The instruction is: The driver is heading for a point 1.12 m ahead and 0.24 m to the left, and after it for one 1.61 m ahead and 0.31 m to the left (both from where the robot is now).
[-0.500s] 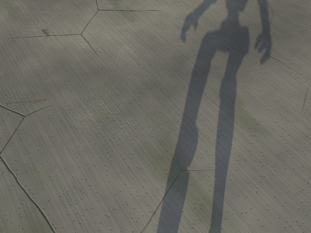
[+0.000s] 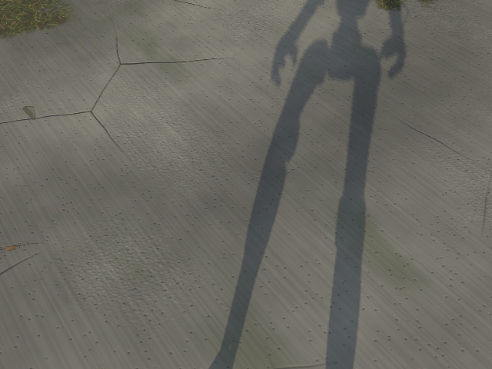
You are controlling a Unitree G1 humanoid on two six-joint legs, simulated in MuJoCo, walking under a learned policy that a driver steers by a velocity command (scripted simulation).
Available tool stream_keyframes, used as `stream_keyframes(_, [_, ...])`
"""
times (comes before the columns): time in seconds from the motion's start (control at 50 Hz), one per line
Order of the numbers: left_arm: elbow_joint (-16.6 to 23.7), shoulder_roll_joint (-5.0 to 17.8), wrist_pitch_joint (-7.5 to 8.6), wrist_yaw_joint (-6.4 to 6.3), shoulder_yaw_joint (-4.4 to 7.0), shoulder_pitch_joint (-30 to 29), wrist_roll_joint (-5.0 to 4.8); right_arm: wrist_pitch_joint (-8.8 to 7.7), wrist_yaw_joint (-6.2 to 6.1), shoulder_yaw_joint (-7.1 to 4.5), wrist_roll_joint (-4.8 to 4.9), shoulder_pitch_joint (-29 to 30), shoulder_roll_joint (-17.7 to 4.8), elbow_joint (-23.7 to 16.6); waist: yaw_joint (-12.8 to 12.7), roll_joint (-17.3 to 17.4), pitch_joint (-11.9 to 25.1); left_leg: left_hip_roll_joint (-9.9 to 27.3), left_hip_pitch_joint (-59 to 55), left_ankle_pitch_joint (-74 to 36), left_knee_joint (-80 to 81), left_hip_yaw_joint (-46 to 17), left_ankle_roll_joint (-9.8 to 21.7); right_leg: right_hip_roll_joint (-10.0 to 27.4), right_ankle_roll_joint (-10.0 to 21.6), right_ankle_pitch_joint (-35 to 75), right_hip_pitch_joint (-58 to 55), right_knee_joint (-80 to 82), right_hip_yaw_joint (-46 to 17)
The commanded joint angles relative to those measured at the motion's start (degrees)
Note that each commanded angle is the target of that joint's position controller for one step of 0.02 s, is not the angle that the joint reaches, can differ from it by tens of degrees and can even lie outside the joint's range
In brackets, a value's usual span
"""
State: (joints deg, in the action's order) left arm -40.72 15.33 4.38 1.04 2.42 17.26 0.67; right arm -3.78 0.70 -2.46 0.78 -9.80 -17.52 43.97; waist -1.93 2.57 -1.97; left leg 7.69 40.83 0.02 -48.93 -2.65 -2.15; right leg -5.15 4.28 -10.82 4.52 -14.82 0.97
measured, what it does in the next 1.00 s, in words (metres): walks ahead, turning left: left foot, then right foot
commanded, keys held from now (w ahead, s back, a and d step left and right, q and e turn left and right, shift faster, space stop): w+q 0.54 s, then w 0.44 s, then w+e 0.02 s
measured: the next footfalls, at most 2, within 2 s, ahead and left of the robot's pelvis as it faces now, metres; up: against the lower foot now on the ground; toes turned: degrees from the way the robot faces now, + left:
left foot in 0.22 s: +0.30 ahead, +0.16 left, +0.00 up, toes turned +9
right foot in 0.72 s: +0.63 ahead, +0.04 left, +0.00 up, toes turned +24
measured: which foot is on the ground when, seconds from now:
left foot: up 0.00-0.20, down 0.22-0.74, up 0.76-1.00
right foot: down 0.00-0.22, up 0.24-0.70, down 0.72-1.00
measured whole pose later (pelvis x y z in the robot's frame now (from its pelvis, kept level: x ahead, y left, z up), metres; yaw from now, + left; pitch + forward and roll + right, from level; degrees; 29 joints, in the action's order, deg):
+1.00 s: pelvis +0.58 +0.12 +0.00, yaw +24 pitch +1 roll -1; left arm -46.6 14.9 5.1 1.0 2.5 20.8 -0.3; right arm -3.2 0.3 -2.4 0.1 -10.5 -16.7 39.5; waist -3.6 2.7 -1.1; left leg 5.1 36.2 9.7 -49.4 -2.9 -0.4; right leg -3.6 2.9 -10.6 6.9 -16.1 0.4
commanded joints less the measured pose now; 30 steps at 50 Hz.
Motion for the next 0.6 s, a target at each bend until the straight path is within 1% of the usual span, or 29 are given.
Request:
stream_keyframes(0.02, [2.03,9.49,1.27,-0.57,2.62,-1.09,-0.04,-0.8,0.69,-0.35,0.51,4.06,-2.6,-3.89,-1.36,-5.35,-1.36,-1.28,-4.44,-8.89,8.1,0.49,0.71,15.36,7.38,11.94,3.59,8.15,-2.46])
stream_keyframes(0.06, [0.4,9.87,1.08,-0.6,2.86,0.34,-0.33,-0.87,1.31,-0.29,0.73,6.28,-2.57,-5.0,-2.41,-4.93,-2.76,-2.1,-2.93,-8.75,11.61,0.25,1.64,17.05,7.13,11.99,-0.45,8.01,-1.35])
stream_keyframes(0.1, [-0.96,9.99,0.5,-0.73,3.11,1.31,-0.72,-0.9,2.07,-0.26,0.62,8.07,-2.55,-6.32,-2.99,-4.51,-3.47,-2.67,-0.43,-5.88,14.16,0.32,2.93,18.71,6.63,14.02,-5.77,6.34,-0.58])
stream_keyframes(0.14, [-1.82,10.44,-0.32,-1.1,3.43,1.45,-1.13,-0.92,2.85,-0.32,0.32,8.7,-2.67,-7.57,-2.57,-4.85,-3.19,-3.57,0.46,-0.37,15.53,1.52,4.52,20.11,5.63,20.27,-10.29,3.21,0.1])
stream_keyframes(0.16, [-1.89,10.98,-0.76,-1.36,3.62,0.86,-1.24,-0.86,3.1,-0.5,0.19,7.93,-3.05,-7.95,-1.73,-5.47,-2.29,-4.65,-1.25,2.83,15.95,2.91,5.48,20.22,4.88,27.52,-11.47,0.53,0.92])
stream_keyframes(0.18, [-1.72,11.86,-1.19,-1.72,3.87,0.11,-1.26,-0.68,3.15,-0.99,0.06,5.96,-4.01,-8.03,-0.36,-6.57,-0.21,-6.55,-5.08,6.1,15.75,4.96,6.55,19.85,4.0,38.38,-12.11,-3.65,1.94])
stream_keyframes(0.2, [-1.5,12.48,-1.72,-2.13,4.01,-0.49,-1.2,-0.42,2.98,-1.96,-0.02,1.46,-5.7,-7.4,2.23,-7.29,3.35,-8.96,-11.72,8.19,15.67,6.97,7.81,18.93,2.92,48.47,-11.91,-10.78,3.26])
stream_keyframes(0.22, [-1.14,11.96,-2.2,-2.62,3.68,-0.97,-1.15,-0.28,2.49,-3.53,0.04,-6.65,-8.35,-5.59,6.65,-5.96,8.15,-11.43,-23.8,5.81,17.88,7.68,9.67,16.5,0.91,51.13,-7.7,-22.52,5.88])
stream_keyframes(0.24, [0.14,9.8,-1.82,-3.12,2.58,0.67,0.02,0.17,1.57,-5.11,0.25,-15.54,-13.26,-4.48,9.71,0.72,14.93,-2.75,-41.83,2.62,17.95,-6.26,13.82,13.79,-1.61,33.79,6.02,-40.59,6.82])
stream_keyframes(0.26, [1.93,2.58,-0.2,-1.77,0.22,7.36,1.13,-0.22,1.67,-5.53,0.84,-15.59,-16.64,-4.66,3.82,14.12,21.11,10.0,-61.07,14.83,23.81,-38.11,24.87,0.76,-5.22,-19.79,31.05,-59.12,1.17])
stream_keyframes(0.28, [1.5,7.75,1.73,-0.74,0.98,1.77,-0.67,-0.31,1.54,-4.08,0.82,-17.28,-10.86,-5.34,8.51,7.47,23.4,10.21,-63.89,21.78,29.74,-43.12,23.59,2.5,-4.14,-21.88,37.54,-64.0,-8.26])
stream_keyframes(0.3, [3.53,9.87,2.91,-0.12,1.49,-3.67,-2.63,-0.38,1.23,-3.56,0.34,-14.74,-9.11,-5.53,8.98,4.69,15.24,8.83,-58.11,19.48,31.06,-34.96,21.06,5.19,-3.13,-16.6,41.32,-62.87,-7.86])
stream_keyframes(0.32, [4.25,9.18,3.6,-0.33,1.16,-6.21,-2.09,-0.33,1.0,-3.45,0.23,-11.25,-8.89,-6.34,7.27,-1.31,10.32,6.8,-50.13,14.24,31.49,-29.38,19.62,7.61,-2.77,-12.16,40.3,-58.5,-7.0])
stream_keyframes(0.34, [4.42,9.2,3.69,-0.72,1.48,-7.41,-0.6,-0.14,0.85,-3.04,0.0,-8.11,-7.76,-7.16,5.3,-3.7,6.41,5.09,-42.79,7.61,32.67,-25.17,19.07,9.04,-3.29,-9.57,37.82,-53.76,-6.44])
stream_keyframes(0.36, [4.67,9.3,3.28,-0.78,1.74,-6.27,-0.23,-0.14,0.58,-2.74,-0.78,-6.46,-7.27,-8.08,3.23,-1.12,5.8,4.02,-37.87,1.6,33.69,-23.35,19.62,9.9,-3.92,-8.24,33.93,-51.96,-6.91])
stream_keyframes(0.38, [4.51,9.12,2.74,-0.82,1.83,-4.92,0.02,-0.08,0.45,-2.65,-0.75,-5.3,-6.85,-8.53,2.1,-0.31,5.19,3.04,-35.34,-1.52,34.62,-21.65,19.89,10.25,-4.83,-8.11,32.3,-49.73,-6.77])
stream_keyframes(0.4, [4.16,8.48,2.21,-0.88,1.73,-3.97,0.21,-0.09,0.22,-2.65,-0.49,-4.95,-6.78,-8.49,1.42,-0.01,4.77,2.33,-33.14,-3.8,35.17,-19.53,19.89,10.46,-5.76,-7.77,31.55,-47.28,-6.12])
stream_keyframes(0.42, [4.06,7.66,1.68,-1.04,1.53,-4.13,0.35,-0.15,-0.07,-2.75,-0.32,-5.05,-7.16,-8.29,1.19,-0.27,4.04,1.49,-30.68,-5.72,35.64,-17.48,19.67,10.3,-6.71,-6.71,31.08,-44.73,-5.19])
stream_keyframes(0.46, [5.05,6.3,1.18,-1.28,0.98,-7.56,0.58,-0.06,-0.77,-3.19,-0.04,-5.99,-8.7,-7.69,1.99,-0.33,2.5,-0.32,-27.41,-7.46,36.22,-14.29,18.68,9.44,-8.41,-0.45,30.89,-37.28,-4.06])
stream_keyframes(0.48, [5.48,5.6,1.19,-1.28,0.7,-9.72,0.58,0.1,-1.06,-3.33,0.15,-6.5,-9.04,-7.32,2.75,0.09,2.2,-1.74,-26.3,-6.29,36.01,-12.84,17.52,8.77,-8.79,4.15,29.67,-32.55,-3.91])
stream_keyframes(0.52, [6.17,4.62,1.5,-1.03,0.31,-13.87,0.24,0.58,-1.49,-3.4,0.43,-7.81,-9.14,-6.6,4.51,1.28,2.11,-3.75,-24.87,-2.76,35.08,-11.47,15.42,6.82,-9.05,11.96,26.11,-23.86,-3.62])
stream_keyframes(0.56, [6.69,4.8,1.95,-0.53,0.3,-17.01,-0.43,0.94,-1.71,-3.39,0.55,-9.86,-9.11,-5.59,5.99,1.96,2.31,-3.17,-25.67,0.61,34.44,-12.72,14.49,5.42,-8.9,16.64,23.59,-18.71,-3.46])
stream_keyframes(0.6, [6.97,5.62,2.46,0.06,0.56,-18.56,-0.75,1.13,-1.76,-3.15,0.71,-11.69,-8.33,-4.45,6.78,2.45,2.17,-1.38,-29.47,2.76,32.44,-14.96,14.02,5.59,-7.85,17.12,23.44,-15.52,-4.44])
Keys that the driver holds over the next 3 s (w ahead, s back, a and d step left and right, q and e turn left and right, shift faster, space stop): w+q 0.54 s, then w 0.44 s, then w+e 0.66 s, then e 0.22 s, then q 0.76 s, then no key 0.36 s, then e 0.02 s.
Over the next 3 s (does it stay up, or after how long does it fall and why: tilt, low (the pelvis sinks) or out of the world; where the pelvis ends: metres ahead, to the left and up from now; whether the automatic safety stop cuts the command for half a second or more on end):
stays up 1.10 0.24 -0.01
